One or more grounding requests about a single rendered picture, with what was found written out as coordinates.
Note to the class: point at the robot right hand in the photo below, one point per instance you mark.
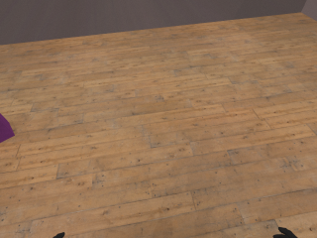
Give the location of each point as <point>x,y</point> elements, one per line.
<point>285,233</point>

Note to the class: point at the carton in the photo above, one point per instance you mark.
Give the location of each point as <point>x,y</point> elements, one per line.
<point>6,131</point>

